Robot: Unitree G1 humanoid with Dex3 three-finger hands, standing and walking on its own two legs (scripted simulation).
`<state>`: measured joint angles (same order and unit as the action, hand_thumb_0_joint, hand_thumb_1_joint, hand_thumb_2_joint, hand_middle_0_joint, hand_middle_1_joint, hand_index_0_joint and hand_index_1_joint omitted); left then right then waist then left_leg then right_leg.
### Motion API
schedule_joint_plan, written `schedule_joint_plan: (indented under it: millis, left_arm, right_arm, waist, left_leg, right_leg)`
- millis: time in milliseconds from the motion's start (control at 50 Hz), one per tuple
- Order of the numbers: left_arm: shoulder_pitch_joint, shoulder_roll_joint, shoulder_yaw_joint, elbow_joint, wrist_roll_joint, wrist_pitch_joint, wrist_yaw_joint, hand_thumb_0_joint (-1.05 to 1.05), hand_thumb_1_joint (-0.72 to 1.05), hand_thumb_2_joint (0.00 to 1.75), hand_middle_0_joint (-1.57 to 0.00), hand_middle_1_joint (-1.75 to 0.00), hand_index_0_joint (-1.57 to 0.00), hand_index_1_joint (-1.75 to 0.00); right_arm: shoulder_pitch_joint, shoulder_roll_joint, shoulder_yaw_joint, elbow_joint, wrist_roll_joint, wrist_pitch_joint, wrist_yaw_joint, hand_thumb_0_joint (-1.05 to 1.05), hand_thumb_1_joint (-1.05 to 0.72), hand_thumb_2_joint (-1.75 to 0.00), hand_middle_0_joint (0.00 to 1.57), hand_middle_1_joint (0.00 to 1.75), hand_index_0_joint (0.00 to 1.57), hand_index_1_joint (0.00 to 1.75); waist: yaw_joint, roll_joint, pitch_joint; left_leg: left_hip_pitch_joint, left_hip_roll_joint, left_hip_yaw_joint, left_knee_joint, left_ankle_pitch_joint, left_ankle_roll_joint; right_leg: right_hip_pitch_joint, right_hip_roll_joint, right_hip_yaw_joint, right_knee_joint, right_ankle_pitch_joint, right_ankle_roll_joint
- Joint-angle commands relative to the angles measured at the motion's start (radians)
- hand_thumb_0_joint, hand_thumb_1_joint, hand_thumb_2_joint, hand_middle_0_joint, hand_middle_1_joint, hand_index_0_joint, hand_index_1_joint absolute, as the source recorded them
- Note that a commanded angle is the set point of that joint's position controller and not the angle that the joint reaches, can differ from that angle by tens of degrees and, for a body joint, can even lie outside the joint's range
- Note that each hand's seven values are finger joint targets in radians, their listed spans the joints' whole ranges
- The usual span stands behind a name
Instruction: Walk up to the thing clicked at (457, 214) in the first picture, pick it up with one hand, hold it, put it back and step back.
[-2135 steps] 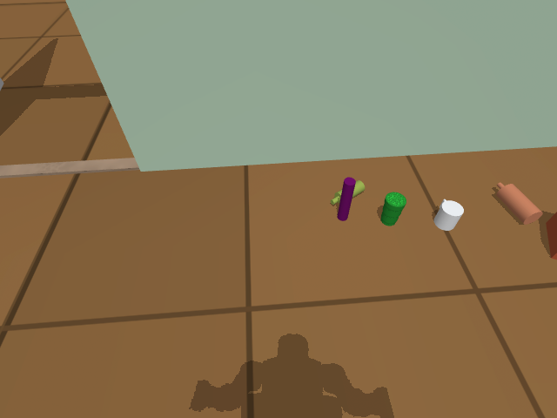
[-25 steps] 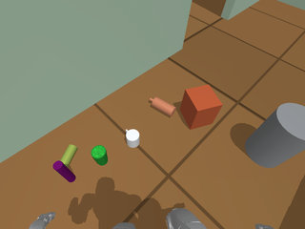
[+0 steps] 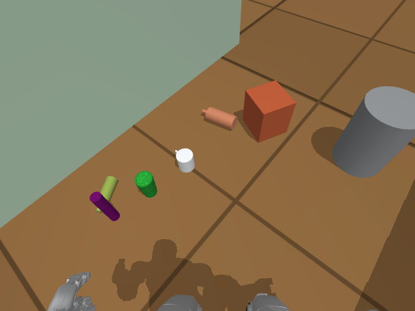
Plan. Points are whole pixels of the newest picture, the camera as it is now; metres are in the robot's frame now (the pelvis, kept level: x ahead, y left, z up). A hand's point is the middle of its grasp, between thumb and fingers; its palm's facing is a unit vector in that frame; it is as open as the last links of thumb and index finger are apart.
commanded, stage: step back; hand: left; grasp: from above
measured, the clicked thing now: (183, 158) +0.88 +0.22 -0.71
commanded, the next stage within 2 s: stand in 1.66 s
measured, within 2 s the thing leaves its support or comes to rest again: neither
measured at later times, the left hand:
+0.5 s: hand out of the picture -0.09 +0.24 -0.15, palm faces -0.08 -0.91 -0.40, open 7.4 cm
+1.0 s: hand out of the picture -0.19 +0.24 -0.14, palm faces +0.00 -0.93 -0.38, open 7.4 cm
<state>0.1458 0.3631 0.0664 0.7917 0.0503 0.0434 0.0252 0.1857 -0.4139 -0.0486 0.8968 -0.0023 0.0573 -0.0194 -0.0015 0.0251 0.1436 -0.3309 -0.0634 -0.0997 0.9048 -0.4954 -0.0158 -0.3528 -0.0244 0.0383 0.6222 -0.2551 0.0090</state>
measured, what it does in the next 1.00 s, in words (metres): walks backwards: left foot, then right foot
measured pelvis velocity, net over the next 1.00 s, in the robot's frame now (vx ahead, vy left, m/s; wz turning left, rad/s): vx -0.25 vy -0.03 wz -0.01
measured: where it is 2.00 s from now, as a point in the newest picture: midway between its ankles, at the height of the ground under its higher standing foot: outside the picture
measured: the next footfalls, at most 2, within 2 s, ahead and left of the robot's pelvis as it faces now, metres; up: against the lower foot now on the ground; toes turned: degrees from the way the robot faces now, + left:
left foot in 0.06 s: -0.01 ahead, +0.13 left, +0.00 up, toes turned -2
right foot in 0.40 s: -0.16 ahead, -0.15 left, +0.00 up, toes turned -1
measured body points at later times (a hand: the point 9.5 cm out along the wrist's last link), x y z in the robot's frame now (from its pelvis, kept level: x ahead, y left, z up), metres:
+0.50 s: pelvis -0.18 -0.02 -0.01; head -0.12 -0.04 +0.44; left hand -0.09 +0.29 -0.12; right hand -0.05 -0.35 -0.12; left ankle -0.08 +0.12 -0.70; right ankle -0.20 -0.15 -0.73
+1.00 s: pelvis -0.25 -0.03 +0.00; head -0.24 -0.03 +0.45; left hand -0.19 +0.29 -0.12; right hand -0.17 -0.33 -0.12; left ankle -0.26 +0.09 -0.73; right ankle -0.23 -0.15 -0.73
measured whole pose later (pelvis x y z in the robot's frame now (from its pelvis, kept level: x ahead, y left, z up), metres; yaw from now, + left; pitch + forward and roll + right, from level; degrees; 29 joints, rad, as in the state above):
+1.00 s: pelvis -0.25 -0.03 +0.00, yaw +0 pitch -3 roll +1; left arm 0.23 0.40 0.06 0.98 0.03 0.01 -0.02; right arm 0.21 -0.34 -0.03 0.96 -0.05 -0.01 0.02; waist 0.01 -0.03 0.05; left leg -0.19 -0.01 0.00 0.57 -0.33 0.01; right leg -0.27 -0.03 0.01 0.62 -0.37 -0.02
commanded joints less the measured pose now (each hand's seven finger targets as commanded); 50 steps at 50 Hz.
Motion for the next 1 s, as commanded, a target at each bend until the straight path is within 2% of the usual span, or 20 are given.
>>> schedule_joint_plan:
  millis: [0,40,60,80,100,160,300,380,420,440,460,520,620,680,700,740,760,820,920,980]
  left_arm:
    - [0.006,0.243,0.067,-0.077,-0.026,0.004,0.008,0.00,0.90,0.90,-0.20,-0.30,-0.20,-0.30]
    - [0.025,0.196,0.048,-0.094,-0.031,0.017,0.000,0.00,0.90,0.90,-0.20,-0.30,-0.20,-0.30]
    - [0.024,0.170,0.042,-0.094,-0.038,0.017,0.002,0.00,0.90,0.90,-0.20,-0.30,-0.20,-0.30]
    - [-0.066,0.213,0.059,-0.105,-0.028,0.018,0.018,0.00,0.90,0.90,-0.20,-0.30,-0.20,-0.30]
    - [-0.087,0.237,0.063,-0.089,-0.024,0.019,0.019,0.00,0.90,0.90,-0.20,-0.30,-0.20,-0.30]
    - [0.018,0.228,0.069,-0.040,-0.042,0.019,-0.002,0.00,0.90,0.90,-0.20,-0.30,-0.20,-0.30]
    - [0.013,0.194,0.052,-0.050,-0.024,-0.008,-0.012,0.00,0.90,0.90,-0.20,-0.30,-0.20,-0.30]
    - [0.136,0.194,0.056,0.034,-0.017,-0.020,-0.014,0.00,0.90,0.90,-0.20,-0.30,-0.20,-0.30]
    - [0.149,0.321,0.094,0.024,0.000,-0.026,-0.016,0.00,0.90,0.90,-0.20,-0.30,-0.20,-0.30]
    - [0.051,0.420,0.110,-0.012,0.004,-0.019,-0.013,0.00,0.90,0.90,-0.20,-0.30,-0.20,-0.30]
    - [-0.031,0.405,0.108,-0.040,-0.012,-0.025,-0.007,0.00,0.90,0.90,-0.20,-0.30,-0.20,-0.30]
    - [-0.091,0.260,0.070,-0.040,-0.005,-0.035,-0.001,0.00,0.90,0.90,-0.20,-0.30,-0.20,-0.30]
    - [0.044,0.264,0.078,-0.007,0.013,-0.045,-0.004,0.00,0.90,0.90,-0.20,-0.30,-0.20,-0.30]
    - [-0.008,0.277,0.069,-0.006,-0.005,-0.034,-0.017,0.00,0.90,0.90,-0.20,-0.30,-0.20,-0.30]
    - [0.018,0.236,0.048,-0.001,-0.008,-0.031,-0.019,0.00,0.90,0.90,-0.20,-0.30,-0.20,-0.30]
    - [0.074,0.147,0.022,0.006,-0.033,-0.031,-0.020,0.00,0.90,0.90,-0.20,-0.30,-0.20,-0.30]
    - [-0.038,0.237,0.047,0.022,-0.021,-0.035,-0.012,0.00,0.90,0.90,-0.20,-0.30,-0.20,-0.30]
    - [-0.010,0.223,0.045,0.051,-0.034,-0.049,-0.038,0.00,0.90,0.90,-0.20,-0.30,-0.20,-0.30]
    - [-0.008,0.210,0.045,0.092,-0.028,-0.066,-0.042,0.00,0.90,0.90,-0.20,-0.30,-0.20,-0.30]
    - [0.088,0.206,0.046,0.148,-0.017,-0.090,-0.028,0.00,0.90,0.90,-0.20,-0.30,-0.20,-0.30]
  right_arm:
    - [0.048,-0.128,-0.049,-0.063,-0.018,-0.052,-0.015,0.00,-0.90,-0.90,0.20,0.30,0.20,0.30]
    - [0.051,-0.204,-0.078,-0.064,-0.041,-0.057,-0.015,0.00,-0.90,-0.90,0.20,0.30,0.20,0.30]
    - [-0.007,-0.282,-0.091,-0.081,-0.047,-0.053,-0.009,0.00,-0.90,-0.90,0.20,0.30,0.20,0.30]
    - [0.002,-0.356,-0.103,-0.098,-0.043,-0.052,-0.005,0.00,-0.90,-0.90,0.20,0.30,0.20,0.30]
    - [-0.045,-0.331,-0.102,-0.096,-0.041,-0.059,-0.012,0.00,-0.90,-0.90,0.20,0.30,0.20,0.30]
    - [-0.126,-0.217,-0.065,-0.121,-0.042,-0.063,-0.020,0.00,-0.90,-0.90,0.20,0.30,0.20,0.30]
    - [-0.009,-0.220,-0.071,-0.124,-0.034,-0.044,-0.016,0.00,-0.90,-0.90,0.20,0.30,0.20,0.30]
    - [-0.071,-0.235,-0.067,-0.142,-0.018,-0.016,-0.006,0.00,-0.90,-0.90,0.20,0.30,0.20,0.30]
    - [-0.091,-0.146,-0.040,-0.176,-0.012,-0.020,-0.004,0.00,-0.90,-0.90,0.20,0.30,0.20,0.30]
    - [-0.119,-0.154,-0.053,-0.178,-0.010,-0.020,-0.026,0.00,-0.90,-0.90,0.20,0.30,0.20,0.30]
    - [-0.096,-0.197,-0.076,-0.160,-0.003,-0.019,-0.030,0.00,-0.90,-0.90,0.20,0.30,0.20,0.30]
    - [-0.029,-0.161,-0.048,-0.095,0.007,-0.024,-0.013,0.00,-0.90,-0.90,0.20,0.30,0.20,0.30]
    - [-0.053,-0.134,-0.033,-0.095,-0.015,-0.057,-0.003,0.00,-0.90,-0.90,0.20,0.30,0.20,0.30]
    - [0.035,-0.126,-0.047,-0.039,-0.028,-0.075,0.001,0.00,-0.90,-0.90,0.20,0.30,0.20,0.30]
    - [0.057,-0.134,-0.058,-0.017,-0.035,-0.084,-0.001,0.00,-0.90,-0.90,0.20,0.30,0.20,0.30]
    - [-0.001,-0.235,-0.076,-0.037,-0.055,-0.091,-0.001,0.00,-0.90,-0.90,0.20,0.30,0.20,0.30]
    - [-0.004,-0.296,-0.081,-0.032,-0.040,-0.094,0.003,0.00,-0.90,-0.90,0.20,0.30,0.20,0.30]
    - [-0.096,-0.179,-0.049,-0.042,-0.047,-0.108,0.008,0.00,-0.90,-0.90,0.20,0.30,0.20,0.30]
    - [-0.034,-0.198,-0.063,-0.022,-0.043,-0.091,0.021,0.00,-0.90,-0.90,0.20,0.30,0.20,0.30]
    - [-0.066,-0.153,-0.048,-0.037,-0.027,-0.070,0.025,0.00,-0.90,-0.90,0.20,0.30,0.20,0.30]
  waist:
    - [0.016,-0.213,-0.225]
    - [0.030,-0.038,-0.236]
    - [0.043,0.157,-0.203]
    - [-0.044,0.218,-0.173]
    - [-0.025,0.187,-0.117]
    - [0.053,0.098,-0.130]
    - [-0.017,0.152,-0.223]
    - [0.034,0.150,-0.287]
    - [0.047,-0.161,-0.241]
    - [0.084,-0.322,-0.187]
    - [0.043,-0.291,-0.106]
    - [-0.013,-0.141,-0.104]
    - [0.076,-0.222,-0.153]
    - [0.021,-0.226,-0.161]
    - [0.015,-0.157,-0.181]
    - [0.047,0.124,-0.144]
    - [-0.021,0.108,-0.082]
    - [0.033,0.094,-0.023]
    - [-0.005,0.154,-0.038]
    - [0.050,0.065,-0.095]
  left_leg:
    - [0.019,0.028,0.101,-0.506,0.228,0.011]
    - [0.220,0.200,-0.144,-0.546,0.505,0.070]
    - [0.262,0.372,-0.358,-0.561,0.642,0.170]
    - [0.051,0.499,-0.439,-0.575,0.629,0.311]
    - [-0.058,0.505,-0.436,-0.600,0.586,0.331]
    - [0.053,0.300,-0.108,-0.488,0.692,0.222]
    - [0.315,0.307,-0.103,-0.368,0.760,0.255]
    - [0.166,0.250,-0.047,-0.280,0.588,0.166]
    - [-0.204,0.047,0.022,-0.087,0.132,0.052]
    - [-0.166,-0.016,0.018,0.131,-0.128,0.009]
    - [-0.085,0.048,-0.063,0.254,-0.129,0.008]
    - [-0.111,-0.047,-0.032,0.272,0.006,0.021]
    - [-0.154,0.018,0.063,-0.147,-0.021,-0.009]
    - [0.119,0.042,0.104,-0.527,0.074,0.021]
    - [0.247,0.050,0.036,-0.622,0.176,0.041]
    - [0.354,0.336,-0.406,-0.673,-0.013,0.148]
    - [0.085,0.437,-0.478,-0.698,-0.188,0.257]
    - [0.042,0.263,-0.187,-0.665,0.012,0.165]
    - [0.022,0.241,-0.141,-0.636,-0.089,0.163]
    - [-0.042,0.182,-0.040,-0.453,-0.018,0.116]
  right_leg:
    - [0.321,-0.149,0.126,0.061,0.489,-0.148]
    - [0.043,-0.045,0.081,0.173,0.184,-0.068]
    - [-0.172,0.110,0.013,0.326,-0.280,-0.035]
    - [-0.093,0.098,0.112,0.488,-0.424,-0.016]
    - [-0.046,0.076,0.168,0.604,-0.374,-0.019]
    - [-0.113,0.131,0.164,0.682,-0.232,-0.024]
    - [-0.069,0.038,0.041,0.148,-0.264,0.020]
    - [0.197,0.054,-0.044,-0.269,0.032,-0.025]
    - [0.282,-0.188,0.335,-0.237,0.083,-0.117]
    - [0.045,-0.383,0.514,-0.300,0.129,-0.302]
    - [-0.148,-0.423,0.534,-0.333,0.110,-0.318]
    - [0.010,-0.195,0.159,-0.176,0.310,-0.208]
    - [0.284,-0.175,0.195,-0.175,-0.002,-0.193]
    - [0.145,-0.201,0.194,-0.137,-0.081,-0.172]
    - [0.077,-0.162,0.147,-0.037,-0.009,-0.125]
    - [-0.279,0.035,-0.038,0.219,-0.275,-0.024]
    - [-0.153,-0.040,0.034,0.252,-0.309,-0.016]
    - [-0.047,-0.027,0.038,0.205,-0.170,-0.033]
    - [0.067,0.013,-0.058,0.009,-0.183,-0.023]
    - [0.282,0.042,-0.070,-0.235,-0.047,-0.041]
